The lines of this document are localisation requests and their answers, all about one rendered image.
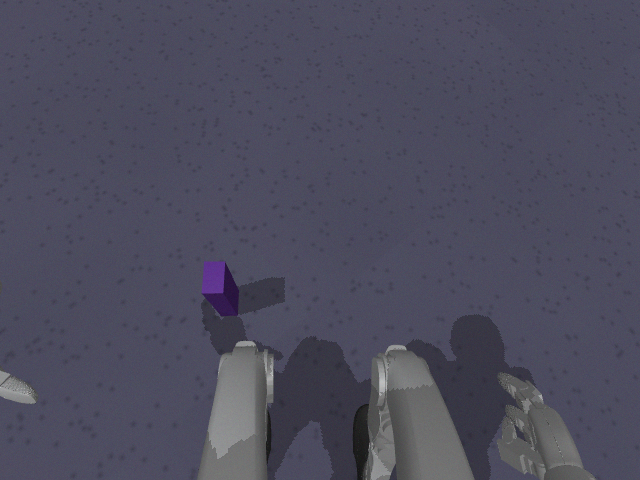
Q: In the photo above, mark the carton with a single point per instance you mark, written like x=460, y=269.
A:
x=220, y=289

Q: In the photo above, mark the right robot hand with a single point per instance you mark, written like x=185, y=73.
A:
x=543, y=428

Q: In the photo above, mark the right robot foot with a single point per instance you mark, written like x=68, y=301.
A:
x=361, y=440

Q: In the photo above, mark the left robot hand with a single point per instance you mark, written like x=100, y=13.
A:
x=15, y=389

